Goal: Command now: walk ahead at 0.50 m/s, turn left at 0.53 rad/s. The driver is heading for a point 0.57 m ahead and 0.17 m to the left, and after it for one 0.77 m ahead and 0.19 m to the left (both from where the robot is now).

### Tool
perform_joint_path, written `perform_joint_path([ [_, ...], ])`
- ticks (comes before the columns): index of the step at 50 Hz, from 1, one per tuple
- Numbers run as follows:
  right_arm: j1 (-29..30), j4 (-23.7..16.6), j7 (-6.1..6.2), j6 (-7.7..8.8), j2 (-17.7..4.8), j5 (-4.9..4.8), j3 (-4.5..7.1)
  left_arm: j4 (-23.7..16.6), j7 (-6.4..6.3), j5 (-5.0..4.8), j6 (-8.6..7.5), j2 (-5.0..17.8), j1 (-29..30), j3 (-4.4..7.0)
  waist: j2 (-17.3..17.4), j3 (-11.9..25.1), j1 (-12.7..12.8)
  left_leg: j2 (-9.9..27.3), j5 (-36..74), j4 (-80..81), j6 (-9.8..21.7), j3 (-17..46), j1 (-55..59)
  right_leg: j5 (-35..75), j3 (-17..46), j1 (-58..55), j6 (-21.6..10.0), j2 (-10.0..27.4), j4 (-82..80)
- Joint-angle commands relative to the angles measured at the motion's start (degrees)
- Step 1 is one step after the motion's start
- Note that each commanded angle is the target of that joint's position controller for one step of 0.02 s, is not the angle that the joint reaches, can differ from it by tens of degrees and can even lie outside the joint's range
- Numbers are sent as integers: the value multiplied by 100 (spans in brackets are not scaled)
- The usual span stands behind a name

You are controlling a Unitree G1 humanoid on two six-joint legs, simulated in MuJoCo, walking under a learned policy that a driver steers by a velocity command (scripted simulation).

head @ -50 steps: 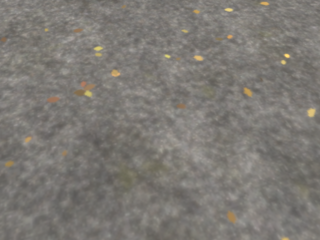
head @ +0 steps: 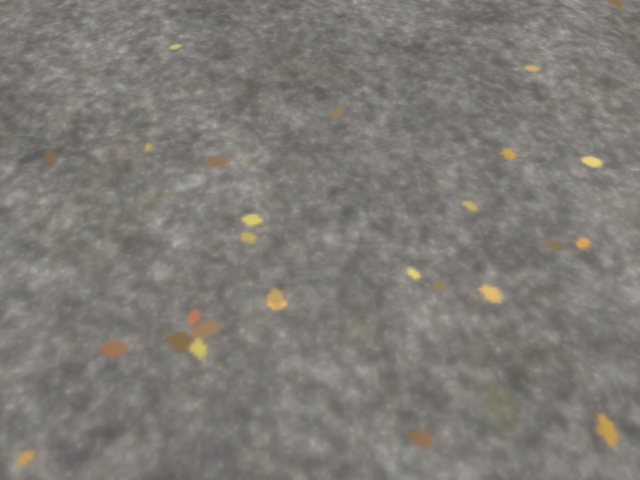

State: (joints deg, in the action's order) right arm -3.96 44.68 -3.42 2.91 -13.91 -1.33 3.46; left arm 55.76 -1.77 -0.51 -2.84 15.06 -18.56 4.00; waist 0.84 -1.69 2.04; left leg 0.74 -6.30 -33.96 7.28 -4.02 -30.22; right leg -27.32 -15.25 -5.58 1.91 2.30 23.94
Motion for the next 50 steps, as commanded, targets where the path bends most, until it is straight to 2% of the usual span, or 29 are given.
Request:
perform_joint_path([
  [1, -2116, 136, 190, -35, -1861, -43, 655, -692, 19, 192, -118, 401, -155, -6, 1126, 1555, -795, 1122, -256, 389, 1213, 2693, 4564, 1767, 310, 3329, -123, 216, 4547],
  [2, -2144, -28, 166, 35, -1791, 4, 570, -859, 126, 52, -399, 335, -63, -98, 1136, 2383, -719, 1936, -1039, 1501, 1967, 5341, 5518, -774, 1658, 4641, -80, -598, 5701],
  [3, -2073, -16, 161, 85, -1364, 72, 453, -1020, 202, -187, -581, 748, 682, 16, 604, 1823, -963, 1752, -883, 1726, 1552, 4659, 5260, -343, 2115, 5271, -248, -226, 5805],
  [4, -1729, -55, 173, 134, -1141, 51, 398, -1103, 208, -218, -664, 744, 920, 4, 301, 1178, -798, 1525, -452, 1708, 1300, 3783, 4456, 213, 2051, 5315, -364, 45, 5380],
  [5, -1276, -163, 171, 150, -954, 34, 339, -1034, 158, -87, -665, 729, 927, 31, -131, 774, -511, 1268, 114, 1743, 1109, 3122, 3523, 574, 2010, 4942, -341, 280, 4852],
  [6, -975, -268, 182, 152, -781, 64, 280, -1006, 123, 21, -600, 805, 861, 95, -117, 576, -294, 1077, 634, 1855, 1015, 2682, 2830, 785, 2001, 4481, -287, 426, 4450],
  [7, -875, -333, 202, 147, -738, 97, 256, -1023, 126, 54, -510, 793, 777, 119, -23, 522, -155, 958, 861, 1986, 994, 2516, 2423, 900, 2008, 4152, -223, 483, 4247],
  [9, -940, -348, 263, 161, -879, 63, 288, -1089, 112, 112, -382, 631, 760, 109, 43, 433, -74, 836, 1315, 2117, 1019, 2205, 1990, 1101, 1889, 3994, -37, 468, 3732],
  [11, -1131, -327, 350, 158, -1056, 46, 337, -1257, 86, 145, -328, 533, 1147, 81, 83, 284, -156, 699, 1471, 2175, 950, 1951, 1775, 1672, 1796, 4108, 129, 366, 2999],
  [15, -1439, -285, 433, 80, -1072, 8, 344, -1535, 147, 92, -368, 353, 1986, -3, 354, 165, -493, 361, 790, 2054, 578, 1709, 1567, 3098, 1736, 3715, 162, -6, 1213],
  [18, -1680, -203, 438, 45, -1069, -19, 345, -1731, 217, 11, -420, 466, 2361, 9, 461, 129, -642, 512, 384, 1867, 485, 2062, 1782, 3318, 1816, 3511, 101, -160, 661],
  [21, -1729, -200, 485, -8, -1037, -17, 345, -1797, 290, -3, -509, 697, 2306, 77, 550, 159, -543, 743, 302, 1353, 407, 2589, 2336, 2785, 1976, 3391, -61, -191, 313],
  [23, -1576, -276, 499, -43, -998, 2, 336, -1670, 287, 4, -573, 833, 1733, 154, 703, 326, -213, 669, 711, 862, 276, 2735, 2405, 2476, 1855, 2667, -270, -244, 72],
  [24, -1498, -357, 477, -33, -805, 26, 263, -1543, 257, 77, -604, 1016, 1099, 240, 601, 794, 96, 356, 948, 75, 104, 2531, 2165, 2513, 1971, 1602, -490, -17, 62],
  [25, -1530, -496, 456, -18, -512, 132, 143, -1470, 208, 147, -594, 1345, 172, 319, -44, 1650, 438, -53, -2, -1539, -124, 2007, 1369, 2226, 2936, 41, -832, 973, 206],
  [26, -2419, -628, 446, 33, -234, -72, 62, -1252, 245, 167, -503, 1658, -232, 404, -2152, 2228, -4, -749, -2822, -3303, -478, 1417, -755, 975, 5660, -1665, -1732, 2177, -341],
  [27, -2352, -466, 464, 25, -872, -125, 153, -1386, 269, 36, -474, 1077, -67, 271, -1457, 1795, 124, -234, -2681, -4024, -526, 1592, -1413, -196, 5938, -1404, -1566, 2181, -594],
  [28, -1710, -554, 456, -6, -1160, -81, 236, -1456, 241, 24, -431, 748, 181, 183, -865, 1068, 277, -41, -2112, -4155, -556, 1448, -1558, -78, 4975, -675, -1317, 1938, -685],
  [29, -1397, -625, 464, -34, -1104, -24, 241, -1484, 238, 85, -389, 702, 482, 141, -430, 624, 168, 164, -1692, -4033, -589, 1263, -1332, 688, 4240, 109, -1197, 1701, -802],
  [30, -1204, -697, 446, -34, -1023, 41, 257, -1441, 237, 116, -367, 609, 645, 113, -388, 312, 67, 322, -1432, -3772, -591, 1255, -1204, 1295, 3744, 657, -1184, 1503, -935],
  [32, -1325, -720, 386, -93, -792, -46, 250, -1370, 227, 130, -397, 522, 734, 88, -698, 218, -118, 534, -1217, -3470, -585, 1146, -808, 1829, 2970, 1152, -1135, 1235, -1211],
  [34, -1179, -838, 378, -160, -634, -41, 222, -1295, 225, 91, -439, 617, 742, 124, -655, 66, -152, 581, -1092, -3191, -661, 1032, -909, 2641, 2481, 1306, -1249, 1247, -1365],
  [37, -970, -1022, 373, -188, -538, 43, 185, -1238, 169, 96, -385, 884, 843, 213, -551, 114, -231, 542, -585, -2324, -832, 822, -905, 4780, 1662, 1247, -1305, 1250, -1195],
  [42, -324, -1217, 164, -183, -471, 51, 153, -1150, 49, -6, -160, 1051, 792, 245, -595, 253, 15, 295, 696, -668, -746, 309, -129, 4881, 762, 1076, -1039, 1067, -908],
  [46, -434, -1372, 48, -228, -785, 95, 311, -1146, 23, -195, -45, 1278, 817, 328, -693, 428, -200, -6, -59, -15, -383, 115, 443, 5534, 741, 669, -865, 1277, 35],
  [47, -911, -1262, 62, -212, -919, 110, 401, -1155, 18, -233, -20, 1242, 866, 318, -561, 632, -491, -194, 214, 464, -225, 47, 1091, 5588, 643, 755, -739, 1140, 741],
  [48, -1428, -1124, 151, -199, -1209, 132, 524, -1118, 42, -168, -22, 1060, 648, 254, -153, 936, -716, -257, 1339, 915, -18, 177, 2071, 4907, 480, 1178, -470, 784, 1807],
  [49, -1712, -1163, 309, -208, -1720, 196, 590, -1298, 92, 198, -35, 562, 455, 69, 1152, 1494, -589, 1189, 4296, 451, 511, 1924, 3657, 1128, 440, 2787, -126, 329, 3688],
  [50, -1273, -1455, 299, -170, -1871, 285, 490, -1362, 174, 165, -62, 517, -52, -55, 1596, 2550, -209, 2524, 4624, 645, 1854, 4089, 4531, -1679, 1382, 3955, 101, -384, 5301],
])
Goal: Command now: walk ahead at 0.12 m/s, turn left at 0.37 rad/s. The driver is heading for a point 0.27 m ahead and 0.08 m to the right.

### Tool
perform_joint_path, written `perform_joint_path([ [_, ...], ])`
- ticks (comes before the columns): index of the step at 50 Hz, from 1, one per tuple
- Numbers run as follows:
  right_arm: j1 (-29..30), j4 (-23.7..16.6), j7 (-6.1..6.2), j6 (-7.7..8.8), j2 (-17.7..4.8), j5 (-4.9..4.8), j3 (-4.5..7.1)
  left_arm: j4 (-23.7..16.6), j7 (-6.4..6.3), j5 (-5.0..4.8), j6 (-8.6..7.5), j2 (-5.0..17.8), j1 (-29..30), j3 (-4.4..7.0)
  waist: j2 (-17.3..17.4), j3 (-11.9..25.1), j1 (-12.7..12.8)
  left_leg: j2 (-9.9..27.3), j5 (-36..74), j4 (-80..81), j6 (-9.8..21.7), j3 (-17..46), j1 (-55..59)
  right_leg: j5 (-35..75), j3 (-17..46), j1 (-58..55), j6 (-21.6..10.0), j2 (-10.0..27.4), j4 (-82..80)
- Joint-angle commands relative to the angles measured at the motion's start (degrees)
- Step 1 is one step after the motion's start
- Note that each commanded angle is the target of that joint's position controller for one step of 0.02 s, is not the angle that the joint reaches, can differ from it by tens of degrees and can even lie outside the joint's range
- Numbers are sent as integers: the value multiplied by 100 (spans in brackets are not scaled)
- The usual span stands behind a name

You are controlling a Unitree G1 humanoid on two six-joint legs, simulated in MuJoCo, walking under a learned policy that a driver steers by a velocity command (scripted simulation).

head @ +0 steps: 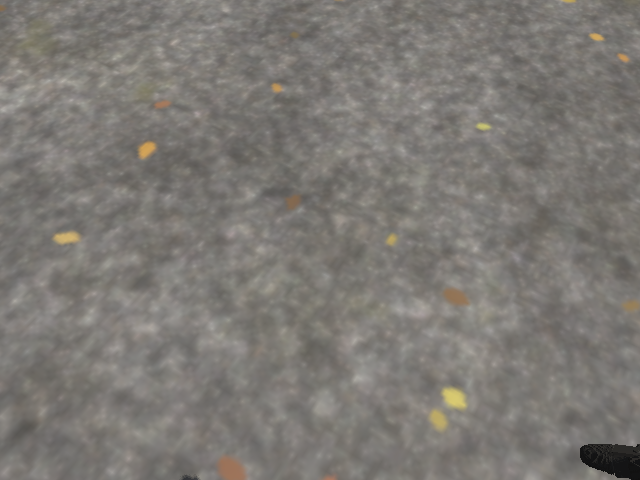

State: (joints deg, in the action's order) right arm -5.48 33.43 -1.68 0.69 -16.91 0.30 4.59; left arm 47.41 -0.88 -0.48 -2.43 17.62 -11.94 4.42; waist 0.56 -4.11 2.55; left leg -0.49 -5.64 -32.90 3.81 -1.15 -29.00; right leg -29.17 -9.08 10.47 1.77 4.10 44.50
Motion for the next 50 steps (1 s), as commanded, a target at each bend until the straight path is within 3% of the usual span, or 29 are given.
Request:
perform_joint_path([
  [1, -1045, -379, 69, 45, -1051, 75, 251, -397, 124, -11, -55, 809, -340, 43, 567, 2838, -636, 2280, 3627, 807, 1939, 3159, 3935, -958, 1361, 2419, 112, -245, 3410],
  [2, -775, -299, 45, 71, -816, 20, 154, -500, 119, -107, -1, 768, 14, 29, 457, 2153, -539, 1956, 2979, 855, 1605, 2432, 3416, -598, 1258, 2638, 53, -47, 3154],
  [3, -572, -211, 44, 66, -672, -37, 105, -428, 50, -43, 75, 626, 88, 7, 73, 1667, -389, 1617, 2261, 989, 1279, 2044, 2732, -295, 1233, 2573, 74, 122, 2668],
  [4, -381, -173, 61, 48, -627, -44, 77, -417, -20, 21, 166, 682, 126, 32, 212, 1363, -272, 1445, 1851, 1166, 1149, 1819, 2071, -49, 1228, 2287, 116, 187, 2315],
  [5, -239, -157, 76, 33, -724, 21, 93, -364, -40, 26, 250, 673, -20, 42, 409, 1243, -125, 1290, 1707, 1348, 1113, 1583, 1458, 214, 1117, 1800, 160, 115, 2249],
  [7, -84, -116, 114, 63, -703, 101, 92, -280, -89, 40, 310, 533, -252, 16, 550, 1250, -7, 1160, 1626, 1477, 1134, 1315, 1089, 444, 1050, 1408, 228, 35, 1775],
  [11, -60, 68, 205, 39, -578, 97, 56, -298, -140, 66, 331, 308, 49, -80, 632, 1266, -174, 1096, 549, 1551, 1054, 1234, 1093, 811, 1084, 1052, 232, 58, 498],
  [13, -78, 195, 212, 16, -427, 134, -12, -259, -106, 47, 330, 305, 113, -96, 691, 1191, -246, 1094, -343, 1614, 975, 1263, 1015, 1031, 1039, 743, 196, 41, -48],
  [15, -49, 325, 190, -8, -359, 98, -63, -212, -59, 77, 303, 265, 58, -101, 641, 1006, -152, 999, -1196, 1537, 783, 1287, 842, 1411, 906, 301, 78, -77, -889],
  [16, -102, 401, 179, -12, -269, 69, -102, -155, -25, 130, 287, 220, -49, -115, 557, 918, -69, 869, -1637, 1469, 575, 1229, 695, 1756, 817, -44, -22, -153, -1475],
  [17, -333, 523, 171, 6, -148, 81, -146, -162, -4, 216, 268, 315, -73, -117, 370, 813, -105, 676, -1946, 1342, 267, 1170, 562, 2117, 1083, -260, -154, 44, -1803],
  [18, -513, 568, 168, 26, -123, 140, -153, -246, -16, 254, 252, 657, -24, -78, -193, 667, -331, 326, -2088, 868, -14, 897, 449, 2534, 1633, -199, -372, 584, -2010],
  [19, -708, 578, 162, 36, -33, 114, -141, -150, -7, 195, 243, 721, 246, -46, -1030, 551, -639, 3, -1526, 825, -213, 406, 1002, 1226, 1717, 699, -603, 653, -2176],
  [20, -354, 592, 186, 22, -208, 137, -119, -217, 30, 195, 197, 399, 382, -114, -931, 401, -433, 24, -1038, 620, -281, 404, 1553, 324, 1652, 1261, -513, 442, -2434],
  [21, -208, 573, 207, -2, -276, 93, -74, -165, 35, 224, 147, 282, 362, -156, -874, 362, -396, 72, -838, 542, -218, 433, 1759, 137, 1549, 1426, -354, 343, -2495],
  [23, -267, 665, 255, -68, -260, 92, -64, -111, 30, 174, 53, 299, 313, -169, -726, 301, -364, 161, -652, 589, -100, 564, 1737, 612, 1366, 1260, -190, 191, -2346],
  [26, -317, 817, 253, -40, -149, 66, -68, 25, -23, 114, 15, 290, 11, -181, -354, 457, -252, 199, -230, 613, -66, 586, 1673, 1303, 1257, 814, -193, 113, -2081],
  [32, -378, 1146, 282, -36, -112, 17, -37, 174, -44, 96, 53, 231, -60, -206, -69, 615, -191, 224, 504, 514, -134, 562, 1881, 1978, 1159, 517, -242, 24, -1930],
  [50, -249, 2179, 408, -130, -220, -28, -22, 751, -55, 81, 127, 172, -68, -219, -84, 418, -222, 247, 625, 662, -209, 496, 2125, 2209, 1020, 292, -246, -145, -2149],
])
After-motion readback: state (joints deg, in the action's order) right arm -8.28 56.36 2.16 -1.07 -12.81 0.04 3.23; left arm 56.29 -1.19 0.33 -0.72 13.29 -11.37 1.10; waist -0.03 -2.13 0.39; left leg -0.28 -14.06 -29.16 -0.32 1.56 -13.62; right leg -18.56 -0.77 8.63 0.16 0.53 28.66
